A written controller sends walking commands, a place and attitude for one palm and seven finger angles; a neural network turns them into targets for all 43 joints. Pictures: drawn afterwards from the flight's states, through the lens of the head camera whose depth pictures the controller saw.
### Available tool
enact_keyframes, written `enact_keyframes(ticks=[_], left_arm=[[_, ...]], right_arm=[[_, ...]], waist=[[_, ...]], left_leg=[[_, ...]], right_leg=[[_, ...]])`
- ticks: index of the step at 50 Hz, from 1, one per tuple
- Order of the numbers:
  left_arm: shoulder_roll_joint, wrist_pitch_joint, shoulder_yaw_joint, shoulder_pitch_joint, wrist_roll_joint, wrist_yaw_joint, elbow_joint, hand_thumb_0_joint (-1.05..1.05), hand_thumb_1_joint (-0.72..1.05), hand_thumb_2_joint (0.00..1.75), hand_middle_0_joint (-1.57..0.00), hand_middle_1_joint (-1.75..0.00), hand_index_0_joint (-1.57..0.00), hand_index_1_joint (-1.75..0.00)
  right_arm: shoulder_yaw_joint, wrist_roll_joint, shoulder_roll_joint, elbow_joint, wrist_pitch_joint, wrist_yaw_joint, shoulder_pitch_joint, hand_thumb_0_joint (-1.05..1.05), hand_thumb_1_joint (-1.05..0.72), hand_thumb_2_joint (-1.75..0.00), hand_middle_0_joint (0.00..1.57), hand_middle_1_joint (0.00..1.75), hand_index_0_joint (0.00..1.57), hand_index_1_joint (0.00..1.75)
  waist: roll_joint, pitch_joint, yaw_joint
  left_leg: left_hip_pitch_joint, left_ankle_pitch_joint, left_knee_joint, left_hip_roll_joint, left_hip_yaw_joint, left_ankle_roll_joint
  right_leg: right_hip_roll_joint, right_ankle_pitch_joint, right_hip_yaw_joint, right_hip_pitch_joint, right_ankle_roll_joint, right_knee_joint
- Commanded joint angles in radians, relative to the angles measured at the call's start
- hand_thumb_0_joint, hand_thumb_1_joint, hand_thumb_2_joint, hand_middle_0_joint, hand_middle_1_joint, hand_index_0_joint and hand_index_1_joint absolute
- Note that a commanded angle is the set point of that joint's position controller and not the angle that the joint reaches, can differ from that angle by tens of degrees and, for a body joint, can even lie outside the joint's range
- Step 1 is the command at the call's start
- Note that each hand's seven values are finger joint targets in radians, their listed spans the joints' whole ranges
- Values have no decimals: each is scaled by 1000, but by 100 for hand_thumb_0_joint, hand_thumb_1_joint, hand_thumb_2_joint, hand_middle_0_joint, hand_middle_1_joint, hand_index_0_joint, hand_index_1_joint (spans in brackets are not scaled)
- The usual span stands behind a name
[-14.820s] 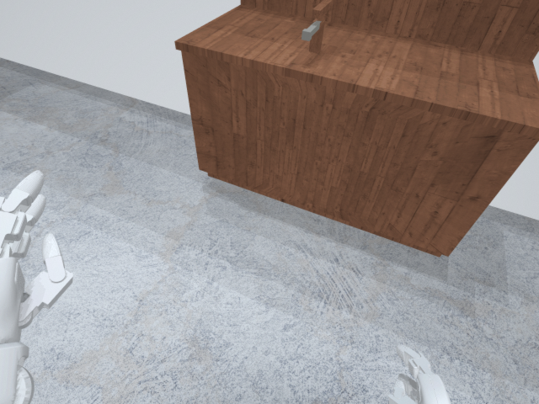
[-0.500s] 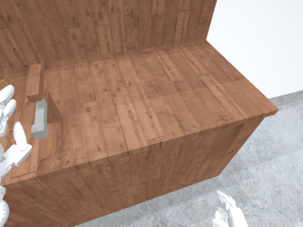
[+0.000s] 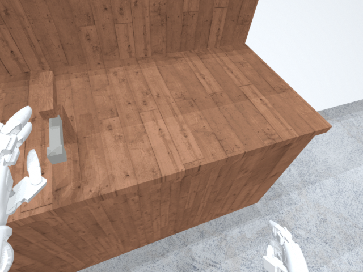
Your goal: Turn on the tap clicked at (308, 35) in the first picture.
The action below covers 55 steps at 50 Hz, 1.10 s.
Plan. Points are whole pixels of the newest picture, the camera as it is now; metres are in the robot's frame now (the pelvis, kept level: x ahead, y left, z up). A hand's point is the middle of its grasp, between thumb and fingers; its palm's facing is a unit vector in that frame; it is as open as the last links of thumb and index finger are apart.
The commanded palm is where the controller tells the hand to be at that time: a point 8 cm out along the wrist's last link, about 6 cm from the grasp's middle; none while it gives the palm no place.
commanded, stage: come to a stop and stand still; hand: left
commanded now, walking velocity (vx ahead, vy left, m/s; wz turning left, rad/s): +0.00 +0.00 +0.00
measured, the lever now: (57, 154) +0.31 +0.29 +0.08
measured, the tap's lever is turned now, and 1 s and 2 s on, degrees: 0 0 0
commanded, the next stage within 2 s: look again from close up in 0.46 s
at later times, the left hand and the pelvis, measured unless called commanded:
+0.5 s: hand (27, 169) +0.23 +0.27 +0.17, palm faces +0.43 -0.83 -0.36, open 7.4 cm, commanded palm +0.16 +0.30 +0.18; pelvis +0.01 +0.01 +0.00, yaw +1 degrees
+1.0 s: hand (42, 167) +0.23 +0.25 +0.16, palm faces +0.41 -0.83 -0.38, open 7.4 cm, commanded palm +0.17 +0.28 +0.18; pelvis +0.02 +0.00 +0.00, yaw +1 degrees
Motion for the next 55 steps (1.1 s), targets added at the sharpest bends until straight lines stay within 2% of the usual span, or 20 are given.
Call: enact_keyframes(ticks=[1, 6, 12, 14, 15, 24, 25, 29, 30, 34, 35, 39, 40, 44, 45, 48, 49, 51, 54, 55], left_arm=[[138, -76, 127, -176, 5, 36, -225, 0, 90, 90, -20, -30, -20, -30], [95, -69, 72, -166, 20, 38, -212, 0, 90, 90, -20, -30, -20, -30], [111, -68, 92, -162, 23, 41, -195, 0, 90, 90, -20, -30, -20, -30], [149, -67, 129, -154, 21, 45, -222, 0, 90, 90, -20, -30, -20, -30], [117, -67, 104, -150, 18, 41, -204, 0, 90, 90, -20, -30, -20, -30], [136, -56, 120, -106, 11, 46, -227, 0, 90, 90, -20, -30, -20, -30], [107, -55, 92, -107, 10, 43, -215, 0, 90, 90, -20, -30, -20, -30], [139, -49, 120, -105, 9, 50, -223, 0, 90, 90, -20, -30, -20, -30], [109, -50, 90, -109, 7, 47, -211, 0, 90, 90, -20, -30, -20, -30], [148, -46, 127, -95, 7, 53, -229, 0, 90, 90, -20, -30, -20, -30], [116, -46, 97, -90, 5, 49, -215, 0, 90, 90, -20, -30, -20, -30], [144, -40, 124, -77, 2, 53, -229, 0, 90, 90, -20, -30, -20, -30], [120, -42, 101, -80, 1, 50, -221, 0, 90, 90, -20, -30, -20, -30], [150, -35, 131, -61, 0, 54, -217, 0, 90, 90, -20, -30, -20, -30], [116, -34, 100, -64, -2, 49, -201, 0, 90, 90, -20, -30, -20, -30], [128, -35, 107, -78, -3, 50, -222, 0, 90, 90, -20, -30, -20, -30], [149, -30, 126, -69, -1, 55, -225, 0, 90, 90, -20, -30, -20, -30], [126, -28, 100, -94, -7, 51, -242, 0, 90, 90, -20, -30, -20, -30], [165, -27, 139, -81, -11, 53, -255, 0, 90, 90, -20, -30, -20, -30], [132, -27, 114, -75, -15, 47, -240, 0, 90, 90, -20, -30, -20, -30]], right_arm=[[-40, 3, -117, -151, -68, -4, -111, 0, -90, -90, 20, 30, 20, 30], [-40, 3, -121, -128, -81, 13, -99, 0, -90, -90, 20, 30, 20, 30], [-39, 0, -116, -116, -67, 16, -104, 0, -90, -90, 20, 30, 20, 30], [-35, 1, -111, -118, -63, 13, -120, 0, -90, -90, 20, 30, 20, 30], [-36, 0, -113, -114, -59, 13, -111, 0, -90, -90, 20, 30, 20, 30], [-44, 9, -114, -127, -43, 11, -128, 0, -90, -90, 20, 30, 20, 30], [-44, 6, -116, -125, -38, 12, -117, 0, -90, -90, 20, 30, 20, 30], [-47, 10, -116, -130, -32, 5, -131, 0, -90, -90, 20, 30, 20, 30], [-47, 7, -120, -127, -28, 6, -120, 0, -90, -90, 20, 30, 20, 30], [-49, 11, -117, -133, -24, 1, -136, 0, -90, -90, 20, 30, 20, 30], [-49, 8, -119, -131, -21, 3, -125, 0, -90, -90, 20, 30, 20, 30], [-49, 12, -117, -134, -19, -1, -137, 0, -90, -90, 20, 30, 20, 30], [-49, 7, -120, -130, -15, 0, -123, 0, -90, -90, 20, 30, 20, 30], [-48, 13, -115, -134, -12, -2, -137, 0, -90, -90, 20, 30, 20, 30], [-47, 8, -118, -129, -8, -1, -123, 0, -90, -90, 20, 30, 20, 30], [-51, 10, -116, -135, -8, -1, -123, 0, -90, -90, 20, 30, 20, 30], [-48, 13, -115, -133, -8, -4, -138, 0, -90, -90, 20, 30, 20, 30], [-49, 13, -112, -144, -8, -5, -129, 0, -90, -90, 20, 30, 20, 30], [-47, 15, -107, -149, -6, -8, -139, 0, -90, -90, 20, 30, 20, 30], [-46, 10, -110, -150, 1, -4, -122, 0, -90, -90, 20, 30, 20, 30]], waist=[[172, -147, 8], [149, -142, 4], [122, -134, 2], [129, -157, 4], [125, -151, 1], [115, -176, 6], [115, -172, 3], [102, -162, 6], [108, -156, 1], [99, -168, 7], [90, -162, 3], [93, -169, 6], [97, -167, 3], [85, -162, 6], [76, -156, 2], [91, -161, 2], [90, -158, 4], [88, -143, 1], [116, -148, 9], [115, -157, 8]], left_leg=[[52, -143, -167, 58, -76, 31], [40, -173, -174, 58, -98, 28], [53, -143, -161, 36, -83, 16], [86, -82, -150, 33, -75, 15], [78, -63, -148, 32, -74, 15], [131, 74, -116, 25, -57, 11], [124, 74, -115, 24, -56, 12], [134, 62, -112, 24, -53, 10], [117, 49, -118, 23, -55, 11], [139, 84, -106, 21, -53, 11], [129, 74, -105, 21, -51, 13], [143, 95, -100, 22, -51, 11], [131, 93, -104, 21, -52, 12], [140, 102, -102, 25, -55, 12], [126, 83, -105, 24, -54, 13], [133, 62, -107, 25, -58, 13], [144, 72, -105, 26, -54, 13], [135, 113, -118, 36, -64, 6], [156, 217, -114, 65, -63, 5], [142, 237, -117, 74, -65, 7]], right_leg=[[14, 28, -58, 26, -48, -35], [16, 26, -61, 30, -46, -50], [15, 47, -51, 17, -48, -85], [11, 84, -55, 25, -46, -85], [11, 97, -59, 30, -46, -82], [1, 181, -55, 45, -44, -82], [-1, 182, -57, 47, -45, -83], [-5, 183, -43, 34, -45, -94], [-5, 173, -49, 41, -46, -93], [-10, 199, -40, 45, -47, -96], [-12, 194, -42, 45, -47, -100], [-16, 207, -33, 44, -48, -99], [-15, 203, -41, 50, -47, -97], [-19, 204, -35, 44, -47, -102], [-17, 192, -40, 45, -47, -104], [-23, 184, -24, 41, -51, -104], [-21, 188, -26, 33, -49, -108], [-12, 202, -32, 33, -45, -101], [-1, 220, -50, 15, -33, -76], [6, 214, -60, 29, -29, -62]])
